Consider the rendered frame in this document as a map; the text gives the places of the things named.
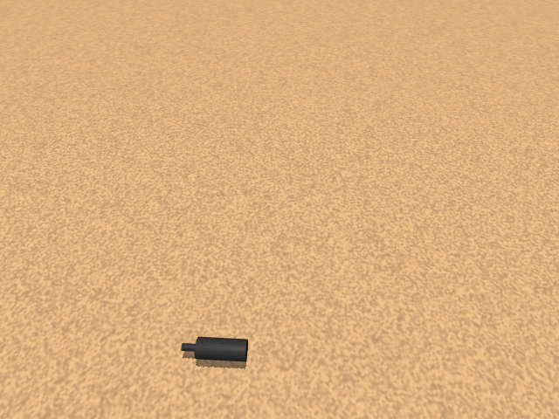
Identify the bottle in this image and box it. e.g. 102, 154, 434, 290
181, 337, 248, 361

